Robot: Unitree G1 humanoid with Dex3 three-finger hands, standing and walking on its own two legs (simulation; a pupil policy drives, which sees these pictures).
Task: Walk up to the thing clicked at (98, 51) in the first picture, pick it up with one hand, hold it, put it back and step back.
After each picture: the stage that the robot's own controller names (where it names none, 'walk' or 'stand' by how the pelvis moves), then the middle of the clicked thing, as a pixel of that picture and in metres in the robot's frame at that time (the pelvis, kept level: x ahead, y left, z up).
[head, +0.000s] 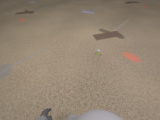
stand; (98, 52) +1.40 -0.20 -0.72
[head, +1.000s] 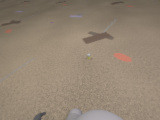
walk; (88, 56) +1.28 +0.10 -0.70
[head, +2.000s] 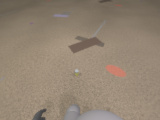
walk; (76, 72) +0.79 +0.23 -0.71
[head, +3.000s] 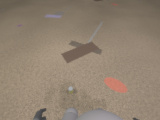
walk; (70, 89) +0.46 +0.22 -0.70
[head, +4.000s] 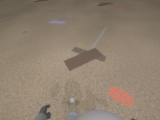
stand; (72, 101) +0.34 +0.21 -0.71
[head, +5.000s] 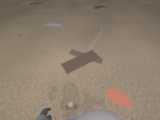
stand; (71, 105) +0.31 +0.21 -0.72
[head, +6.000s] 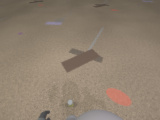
stand; (70, 103) +0.32 +0.22 -0.73
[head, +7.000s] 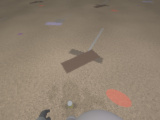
stand; (70, 104) +0.31 +0.22 -0.73
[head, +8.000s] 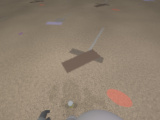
stand; (70, 104) +0.31 +0.22 -0.73
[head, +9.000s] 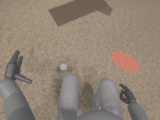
go down; (64, 67) +0.39 +0.24 -0.38
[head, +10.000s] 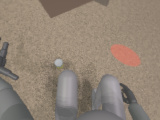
go down; (59, 64) +0.39 +0.26 -0.30
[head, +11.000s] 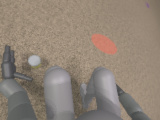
close in; (35, 62) +0.36 +0.29 -0.22
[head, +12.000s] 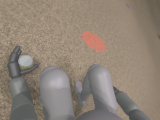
close; (25, 63) +0.36 +0.29 -0.21
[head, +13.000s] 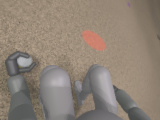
lift; (25, 62) +0.35 +0.30 -0.22
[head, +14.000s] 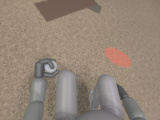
lift; (51, 68) +0.31 +0.27 -0.08
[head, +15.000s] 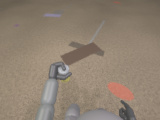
hold; (64, 73) +0.33 +0.17 +0.04
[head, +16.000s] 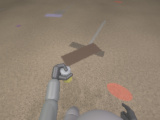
hold; (66, 74) +0.33 +0.17 +0.01
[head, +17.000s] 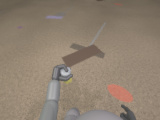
hold; (66, 75) +0.33 +0.17 +0.00
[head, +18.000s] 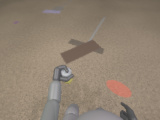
crouch; (67, 76) +0.33 +0.16 -0.02
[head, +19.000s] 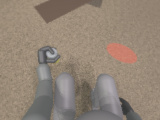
lower; (53, 56) +0.43 +0.24 -0.10
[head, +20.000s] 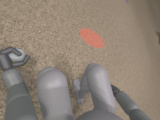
lower; (19, 58) +0.39 +0.31 -0.22
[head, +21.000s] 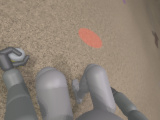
lower; (18, 58) +0.39 +0.31 -0.22
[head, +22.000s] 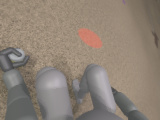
lower; (18, 58) +0.38 +0.31 -0.22
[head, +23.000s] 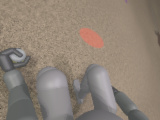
lower; (19, 58) +0.38 +0.31 -0.21
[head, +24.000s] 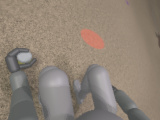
open; (24, 59) +0.37 +0.30 -0.22
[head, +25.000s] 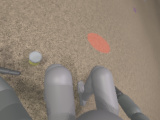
stand; (35, 58) +0.37 +0.28 -0.22
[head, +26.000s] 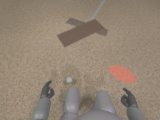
walk; (69, 80) +0.38 +0.21 -0.53
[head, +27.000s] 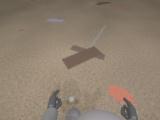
stand; (71, 100) +0.35 +0.19 -0.66
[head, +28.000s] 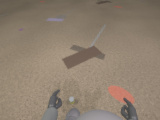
stand; (71, 100) +0.34 +0.20 -0.67
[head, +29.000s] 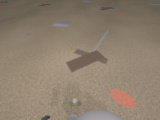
stand; (75, 101) +0.36 +0.18 -0.72
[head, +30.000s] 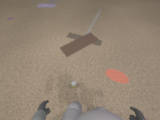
walk; (73, 84) +0.44 +0.18 -0.70
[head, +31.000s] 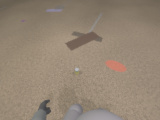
walk; (77, 71) +0.74 +0.20 -0.70
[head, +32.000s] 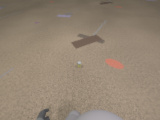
stand; (79, 64) +1.01 +0.20 -0.70
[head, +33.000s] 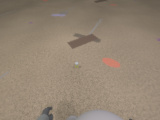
stand; (76, 65) +0.98 +0.22 -0.73
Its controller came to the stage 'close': yes
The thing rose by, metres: 0.71
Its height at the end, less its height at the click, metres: +0.00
